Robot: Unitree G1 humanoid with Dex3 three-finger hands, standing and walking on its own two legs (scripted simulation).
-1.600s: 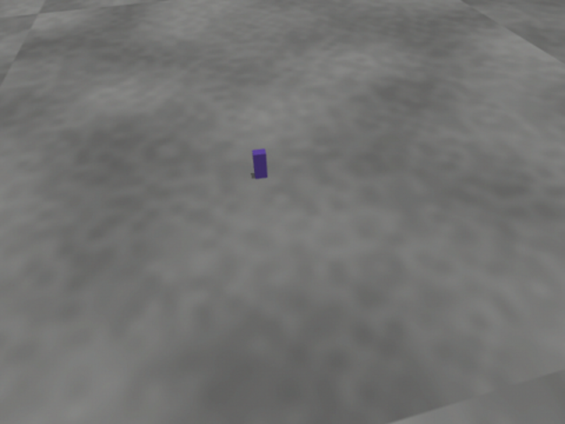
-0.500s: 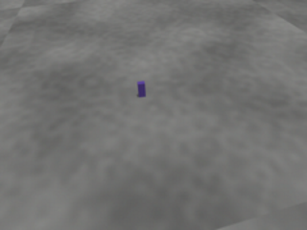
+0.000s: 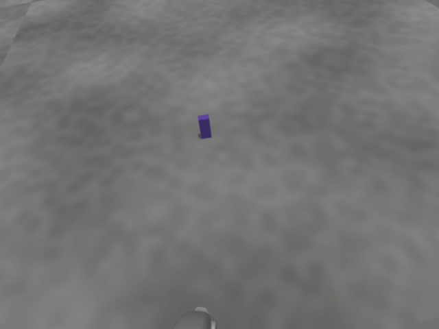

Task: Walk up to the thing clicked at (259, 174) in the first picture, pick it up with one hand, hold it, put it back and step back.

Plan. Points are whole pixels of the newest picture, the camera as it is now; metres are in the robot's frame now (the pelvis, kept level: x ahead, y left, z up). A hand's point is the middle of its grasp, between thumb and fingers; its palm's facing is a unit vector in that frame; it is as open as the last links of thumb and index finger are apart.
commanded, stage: walk up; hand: left
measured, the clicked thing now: (204, 126) +1.28 +0.22 -0.69
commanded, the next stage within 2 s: none
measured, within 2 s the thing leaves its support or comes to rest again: neither
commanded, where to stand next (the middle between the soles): +0.94 +0.02 m, yaw -1 degrees
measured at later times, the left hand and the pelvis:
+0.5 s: hand (131, 244) +0.32 +0.25 -0.12, palm faces -0.10 -0.91 -0.40, open 7.4 cm; pelvis +0.23 -0.03 +0.00, yaw -2 degrees
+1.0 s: hand (142, 201) +0.45 +0.27 -0.16, palm faces +0.01 -0.93 -0.37, open 7.4 cm; pelvis +0.45 -0.02 -0.02, yaw +2 degrees
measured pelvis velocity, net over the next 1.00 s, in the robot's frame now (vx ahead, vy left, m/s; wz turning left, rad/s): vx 0.45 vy -0.02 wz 0.03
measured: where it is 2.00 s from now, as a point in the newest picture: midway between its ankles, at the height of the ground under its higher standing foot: (238, 200)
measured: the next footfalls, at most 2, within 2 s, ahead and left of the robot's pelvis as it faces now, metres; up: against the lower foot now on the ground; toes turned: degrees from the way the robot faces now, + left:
left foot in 0.10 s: +0.24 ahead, +0.10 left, +0.00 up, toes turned +2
right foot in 0.54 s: +0.40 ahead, -0.18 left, +0.00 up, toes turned -5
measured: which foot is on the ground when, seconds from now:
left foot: up 0.00-0.08, down 0.10-0.54, up 0.56-0.94, down 0.96-1.00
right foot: down 0.00-0.14, up 0.16-0.52, down 0.54-0.98, up 1.00-1.00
